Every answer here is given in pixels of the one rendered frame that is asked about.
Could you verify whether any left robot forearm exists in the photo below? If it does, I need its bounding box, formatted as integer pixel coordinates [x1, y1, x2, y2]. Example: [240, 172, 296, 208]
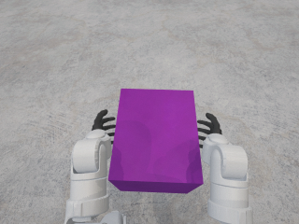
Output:
[64, 129, 112, 224]

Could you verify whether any left robot thigh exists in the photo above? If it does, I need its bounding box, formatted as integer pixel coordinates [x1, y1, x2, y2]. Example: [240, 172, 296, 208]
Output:
[100, 212, 127, 224]

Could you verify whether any carton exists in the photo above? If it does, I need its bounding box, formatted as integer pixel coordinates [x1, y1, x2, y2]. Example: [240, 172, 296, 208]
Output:
[108, 89, 204, 194]

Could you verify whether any left robot hand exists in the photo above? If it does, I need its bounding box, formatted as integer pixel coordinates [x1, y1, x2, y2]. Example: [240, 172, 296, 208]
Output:
[92, 109, 116, 145]

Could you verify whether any right robot forearm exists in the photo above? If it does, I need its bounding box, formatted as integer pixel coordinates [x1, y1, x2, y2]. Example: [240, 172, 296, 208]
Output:
[201, 133, 253, 224]

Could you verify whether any right robot hand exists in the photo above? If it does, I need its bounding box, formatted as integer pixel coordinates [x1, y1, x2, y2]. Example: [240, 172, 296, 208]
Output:
[197, 113, 222, 148]

